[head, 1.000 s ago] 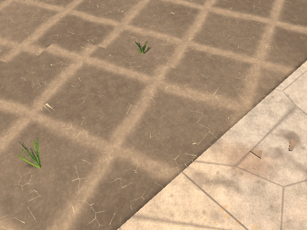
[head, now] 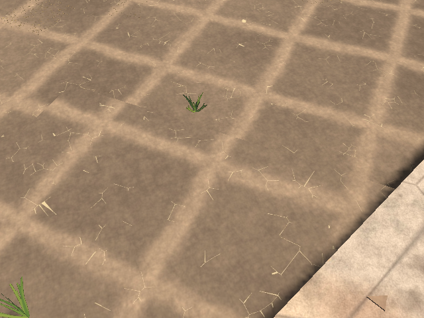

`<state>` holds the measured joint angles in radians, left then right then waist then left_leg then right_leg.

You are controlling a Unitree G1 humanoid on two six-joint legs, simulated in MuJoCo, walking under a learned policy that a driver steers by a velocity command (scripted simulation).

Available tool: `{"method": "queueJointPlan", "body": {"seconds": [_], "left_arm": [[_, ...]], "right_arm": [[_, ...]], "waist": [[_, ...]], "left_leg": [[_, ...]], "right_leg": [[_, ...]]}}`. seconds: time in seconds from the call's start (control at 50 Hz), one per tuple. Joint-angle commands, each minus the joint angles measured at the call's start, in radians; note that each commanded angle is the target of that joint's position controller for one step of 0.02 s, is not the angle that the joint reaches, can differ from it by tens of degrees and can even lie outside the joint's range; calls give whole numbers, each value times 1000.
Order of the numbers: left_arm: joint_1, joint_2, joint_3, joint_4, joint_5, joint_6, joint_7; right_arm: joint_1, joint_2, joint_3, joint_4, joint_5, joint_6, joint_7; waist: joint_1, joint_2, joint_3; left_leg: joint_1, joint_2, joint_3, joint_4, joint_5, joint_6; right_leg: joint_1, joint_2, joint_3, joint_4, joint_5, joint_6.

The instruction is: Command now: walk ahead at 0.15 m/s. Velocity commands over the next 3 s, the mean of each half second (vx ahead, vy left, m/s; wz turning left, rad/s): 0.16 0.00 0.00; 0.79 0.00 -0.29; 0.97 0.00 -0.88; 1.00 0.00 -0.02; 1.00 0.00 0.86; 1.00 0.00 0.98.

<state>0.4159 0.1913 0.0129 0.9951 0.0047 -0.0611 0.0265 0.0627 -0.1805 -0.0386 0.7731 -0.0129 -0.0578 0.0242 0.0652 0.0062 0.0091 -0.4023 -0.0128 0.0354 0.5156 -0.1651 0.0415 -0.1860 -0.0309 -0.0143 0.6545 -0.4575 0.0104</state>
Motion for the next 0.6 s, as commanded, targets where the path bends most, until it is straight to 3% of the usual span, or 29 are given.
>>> {"method": "queueJointPlan", "body": {"seconds": [0.02,0.04,0.08,0.1,0.14,0.18,0.2,0.22,0.24,0.26,0.28,0.3,0.34,0.36,0.38,0.4,0.42,0.44,0.46,0.48,0.52,0.56,0.6], "left_arm": [[144,98,23,-9,-24,-9,1],[50,111,31,-26,-38,14,8],[-16,84,36,-40,-12,56,27],[-13,62,32,-42,-5,67,35],[-20,36,24,-31,0,69,42],[3,48,26,-12,2,73,35],[-14,67,28,-17,16,79,30],[-35,95,30,-33,29,86,28],[-57,122,30,-55,27,91,30],[-104,179,46,-39,8,88,33],[-145,139,39,-47,3,77,32],[-157,106,30,-35,10,66,32],[-166,100,32,-24,6,47,28],[-116,120,42,-5,-4,45,28],[-82,162,59,0,-16,46,28],[-39,188,70,-1,-21,43,26],[2,227,84,4,-24,31,24],[-22,252,98,-4,-31,16,27],[-30,230,97,-12,-25,1,27],[-57,204,92,-27,-21,-13,25],[-127,194,91,-55,-39,-23,14],[-169,204,95,-64,-43,-19,3],[-245,175,83,-95,-21,-28,-2]], "right_arm": [[266,-123,-29,28,5,13,-6],[189,-95,-17,22,8,12,-6],[33,-76,-3,5,-5,7,-7],[-13,-88,-7,4,-11,13,-9],[-6,-95,-11,25,-16,26,-21],[10,-93,-10,50,8,39,-35],[39,-84,-8,69,19,43,-38],[59,-83,-8,86,18,45,-41],[76,-90,-11,101,10,49,-44],[116,-62,-10,104,12,55,-54],[106,-78,-11,121,0,58,-65],[116,-81,-14,130,0,59,-70],[135,-84,-16,157,0,64,-74],[165,-93,-21,179,7,64,-73],[179,-117,-33,188,24,60,-70],[139,-128,-41,176,33,49,-65],[73,-96,-36,148,42,30,-56],[29,-80,-33,132,48,10,-43],[-4,-103,-42,122,44,-6,-34],[-1,-100,-45,122,45,-18,-29],[46,-77,-40,137,47,-32,-22],[126,-73,-40,171,35,-43,-18],[382,-89,-59,272,43,-46,-24]], "waist": [[-100,196,-340],[-87,125,-215],[-30,85,-92],[-6,109,-64],[-7,123,-64],[8,121,-76],[1,105,-61],[-13,78,-20],[-35,48,20],[-90,-120,70],[-79,-128,93],[-88,-126,82],[-85,-79,61],[-72,-73,7],[-59,-87,13],[-29,-96,48],[0,-164,75],[3,-221,108],[12,-196,108],[-7,-159,92],[-47,-144,69],[-90,-149,33],[-212,-102,-16]], "left_leg": [[605,394,-442,-76,790,314],[454,354,-385,-132,596,280],[182,277,-273,-218,372,207],[92,231,-218,-243,283,175],[43,179,-161,-244,203,159],[28,153,-142,-236,20,138],[13,134,-144,-247,-137,101],[-4,113,-143,-247,-276,56],[-8,86,-135,-222,-323,24],[97,24,-59,-207,-229,-7],[180,22,-52,-159,-153,-25],[211,25,-48,-142,-103,-24],[210,29,-47,-132,-48,-18],[201,1,-16,-98,-183,-10],[131,-19,7,-51,-372,2],[16,-16,5,1,-473,13],[-92,-20,34,100,-392,11],[-161,15,25,210,-232,19],[-215,58,-26,297,-231,28],[-245,81,-43,343,-231,39],[-146,85,-21,232,-215,47],[100,25,65,138,-134,23],[430,-57,176,152,-11,-32]], "right_leg": [[-365,2,107,459,-229,27],[-388,-20,89,500,-205,38],[-281,-60,88,371,-108,53],[-203,-58,72,253,-71,56],[-85,-24,30,79,46,47],[33,1,3,-107,260,28],[63,-2,13,-161,311,15],[55,-31,43,-204,313,-6],[18,-64,68,-252,256,-31],[-169,-51,78,-290,36,-59],[-237,-33,79,-338,-30,-55],[-234,-32,77,-353,-10,-39],[-168,-21,69,-338,112,-24],[-115,-8,61,-330,-3,-43],[-91,-23,93,-335,-194,-79],[-68,-79,173,-380,-365,-123],[-6,-189,327,-462,-446,-180],[18,-296,453,-533,-392,-230],[38,-331,487,-557,-296,-242],[65,-326,464,-551,-231,-230],[20,-268,342,-534,-130,-187],[-104,-180,202,-497,-43,-174],[-319,-107,102,-337,-22,-187]]}}
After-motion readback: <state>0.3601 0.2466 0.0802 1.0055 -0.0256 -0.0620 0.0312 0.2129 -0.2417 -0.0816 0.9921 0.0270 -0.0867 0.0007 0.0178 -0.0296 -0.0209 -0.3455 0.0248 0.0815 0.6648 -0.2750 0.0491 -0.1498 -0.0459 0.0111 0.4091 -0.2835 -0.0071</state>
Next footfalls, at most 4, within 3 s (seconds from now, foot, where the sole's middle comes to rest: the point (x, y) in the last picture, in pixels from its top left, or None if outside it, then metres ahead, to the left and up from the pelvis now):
0.22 right None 0.08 -0.15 -0.77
0.64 left None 0.12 0.11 -0.77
1.10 right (289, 306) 0.53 -0.16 -0.77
1.48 left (243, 229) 0.87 -0.02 -0.90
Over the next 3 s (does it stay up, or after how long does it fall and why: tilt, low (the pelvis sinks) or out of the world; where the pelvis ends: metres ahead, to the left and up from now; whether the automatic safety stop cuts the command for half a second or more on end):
stays up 1.75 -0.60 -0.21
